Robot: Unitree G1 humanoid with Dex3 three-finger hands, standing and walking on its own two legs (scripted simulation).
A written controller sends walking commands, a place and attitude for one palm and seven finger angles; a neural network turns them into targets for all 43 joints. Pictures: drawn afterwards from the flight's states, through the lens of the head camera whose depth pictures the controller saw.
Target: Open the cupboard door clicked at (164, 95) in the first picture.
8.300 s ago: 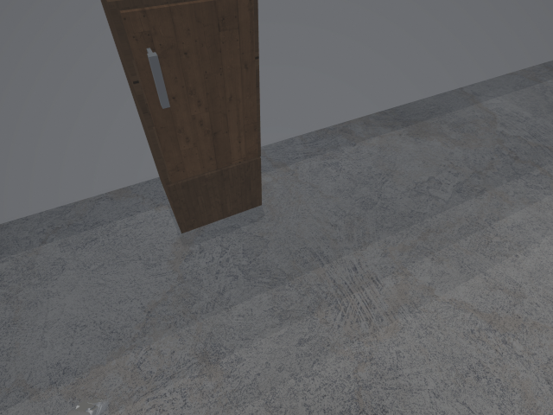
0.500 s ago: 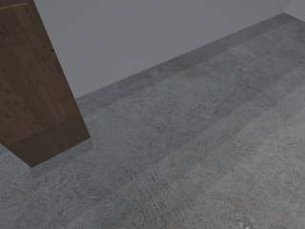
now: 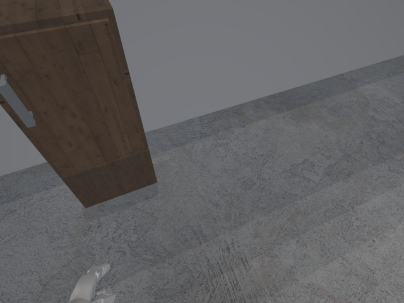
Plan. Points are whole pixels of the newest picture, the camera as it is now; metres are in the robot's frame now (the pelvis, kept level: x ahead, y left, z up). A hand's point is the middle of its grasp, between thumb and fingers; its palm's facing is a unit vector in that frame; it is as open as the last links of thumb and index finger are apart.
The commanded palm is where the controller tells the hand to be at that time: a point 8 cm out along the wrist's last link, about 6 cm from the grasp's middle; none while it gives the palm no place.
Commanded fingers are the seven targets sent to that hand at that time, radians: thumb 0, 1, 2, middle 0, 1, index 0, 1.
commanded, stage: turn to face it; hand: left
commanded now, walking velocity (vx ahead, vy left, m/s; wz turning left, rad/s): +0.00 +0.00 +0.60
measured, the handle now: (17, 101) +0.66 +0.55 -0.01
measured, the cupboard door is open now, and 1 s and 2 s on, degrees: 0 0 0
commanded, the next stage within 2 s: take the last steps up to it in 0.52 s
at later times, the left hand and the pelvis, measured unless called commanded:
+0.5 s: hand out of the picture -0.07 +0.21 -0.18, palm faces +0.33 -0.91 -0.25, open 7.4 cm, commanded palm none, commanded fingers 0.00 0.90 0.90 -0.20 -0.30 -0.20 -0.30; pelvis -0.02 +0.01 -0.01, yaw +17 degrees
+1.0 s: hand out of the picture -0.02 +0.21 -0.16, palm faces +0.36 -0.91 -0.19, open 7.4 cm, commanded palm none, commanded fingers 0.00 0.90 0.90 -0.20 -0.30 -0.20 -0.30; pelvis -0.01 +0.02 +0.00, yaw +21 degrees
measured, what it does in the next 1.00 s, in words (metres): steps on the spot, turning left: right foot, then left foot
